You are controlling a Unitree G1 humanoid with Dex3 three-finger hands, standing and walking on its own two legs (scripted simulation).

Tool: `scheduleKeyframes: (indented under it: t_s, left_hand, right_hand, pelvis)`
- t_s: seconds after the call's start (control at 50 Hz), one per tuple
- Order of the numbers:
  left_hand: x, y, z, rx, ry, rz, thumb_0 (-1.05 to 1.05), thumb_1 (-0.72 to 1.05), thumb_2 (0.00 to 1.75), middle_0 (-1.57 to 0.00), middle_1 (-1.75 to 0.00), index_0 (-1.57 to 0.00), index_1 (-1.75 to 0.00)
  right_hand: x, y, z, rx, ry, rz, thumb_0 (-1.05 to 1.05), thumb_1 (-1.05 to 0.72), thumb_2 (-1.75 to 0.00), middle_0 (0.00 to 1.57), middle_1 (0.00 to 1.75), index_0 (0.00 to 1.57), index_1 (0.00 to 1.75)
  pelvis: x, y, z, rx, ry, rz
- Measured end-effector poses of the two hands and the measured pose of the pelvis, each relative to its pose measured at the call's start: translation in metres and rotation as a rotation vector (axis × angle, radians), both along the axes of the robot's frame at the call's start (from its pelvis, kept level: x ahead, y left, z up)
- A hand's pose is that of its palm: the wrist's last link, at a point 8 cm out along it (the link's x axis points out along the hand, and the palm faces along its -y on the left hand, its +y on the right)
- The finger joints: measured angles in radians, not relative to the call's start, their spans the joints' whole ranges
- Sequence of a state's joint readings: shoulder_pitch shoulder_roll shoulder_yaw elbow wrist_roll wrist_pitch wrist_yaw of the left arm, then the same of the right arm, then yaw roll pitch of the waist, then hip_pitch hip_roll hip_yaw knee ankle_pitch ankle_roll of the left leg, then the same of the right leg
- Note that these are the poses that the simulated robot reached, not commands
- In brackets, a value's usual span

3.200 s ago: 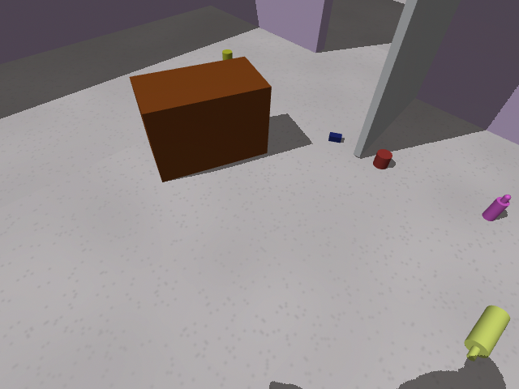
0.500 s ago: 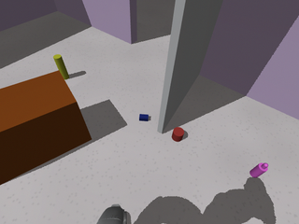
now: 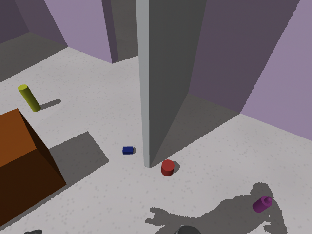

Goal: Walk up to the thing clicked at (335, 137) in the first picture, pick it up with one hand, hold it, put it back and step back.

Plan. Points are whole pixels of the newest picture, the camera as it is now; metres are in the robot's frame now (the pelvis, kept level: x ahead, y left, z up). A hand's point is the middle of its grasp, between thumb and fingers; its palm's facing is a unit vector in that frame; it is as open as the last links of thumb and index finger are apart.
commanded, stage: walk up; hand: left
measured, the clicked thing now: (128, 150) +0.80 +0.16 -0.73
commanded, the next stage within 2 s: none
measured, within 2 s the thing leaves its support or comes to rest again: neither
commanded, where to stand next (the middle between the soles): +0.40 -0.08 m, yaw +5 degrees
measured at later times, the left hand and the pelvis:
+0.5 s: hand out of the picture +0.15 +0.19 -0.13, palm faces +0.09 -0.94 -0.34, open 7.4 cm; pelvis +0.16 -0.08 +0.01, yaw +5 degrees
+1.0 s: hand (105, 178) +0.31 +0.15 -0.12, palm faces +0.06 -0.88 -0.47, open 7.4 cm; pelvis +0.29 -0.14 -0.01, yaw +5 degrees
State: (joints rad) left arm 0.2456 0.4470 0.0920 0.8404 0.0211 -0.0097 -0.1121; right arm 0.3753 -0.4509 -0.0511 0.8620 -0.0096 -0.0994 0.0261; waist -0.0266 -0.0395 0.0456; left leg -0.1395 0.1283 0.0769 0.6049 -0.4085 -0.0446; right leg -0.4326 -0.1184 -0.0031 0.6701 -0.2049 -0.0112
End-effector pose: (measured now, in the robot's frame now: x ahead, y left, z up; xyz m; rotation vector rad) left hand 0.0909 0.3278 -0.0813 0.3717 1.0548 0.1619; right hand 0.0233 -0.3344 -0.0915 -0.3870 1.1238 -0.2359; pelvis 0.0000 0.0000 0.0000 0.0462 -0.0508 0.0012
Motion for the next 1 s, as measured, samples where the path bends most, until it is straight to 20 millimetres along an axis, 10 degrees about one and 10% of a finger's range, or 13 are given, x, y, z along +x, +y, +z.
scheduleKeyframes:
  t_s: [0.1, 0.26, 0.58, 0.82, 1.0]
  left_hand:
    - [0.024, -0.036, 0.010, 0.038, -0.054, 0.044, 0.01, 0.90, 0.89, -0.21, -0.30, -0.20, -0.30]
    - [0.018, -0.076, 0.020, 0.026, 0.067, 0.111, 0.01, 0.90, 0.89, -0.21, -0.30, -0.21, -0.30]
    - [0.077, -0.094, -0.034, -0.055, 0.158, 0.193, 0.01, 0.90, 0.89, -0.21, -0.30, -0.20, -0.30]
    - [0.194, -0.107, -0.007, -0.028, 0.036, 0.107, 0.01, 0.90, 0.89, -0.21, -0.30, -0.20, -0.30]
    - [0.211, -0.140, 0.000, 0.101, 0.074, 0.156, 0.01, 0.90, 0.89, -0.21, -0.30, -0.20, -0.30]
  right_hand:
    - [0.043, -0.035, -0.022, 0.016, 0.055, 0.007, 0.01, -0.91, -0.90, 0.20, 0.30, 0.21, 0.30]
    - [0.123, -0.048, -0.003, 0.077, 0.006, 0.059, 0.01, -0.91, -0.90, 0.20, 0.30, 0.21, 0.30]
    - [0.281, -0.043, 0.011, 0.006, -0.080, 0.168, 0.01, -0.91, -0.90, 0.20, 0.30, 0.21, 0.30]
    - [0.300, -0.081, 0.022, 0.014, -0.064, 0.106, 0.01, -0.90, -0.90, 0.20, 0.30, 0.21, 0.30]
    - [0.339, -0.128, -0.035, 0.056, 0.070, 0.083, 0.01, -0.91, -0.90, 0.20, 0.30, 0.21, 0.30]
  pelvis:
    - [0.033, -0.035, -0.004, -0.012, -0.012, 0.017]
    - [0.081, -0.065, 0.020, -0.032, 0.004, 0.014]
    - [0.189, -0.073, 0.000, -0.025, -0.018, 0.075]
    - [0.246, -0.103, 0.013, -0.024, -0.038, 0.063]
    - [0.286, -0.144, -0.007, -0.044, -0.016, 0.087]
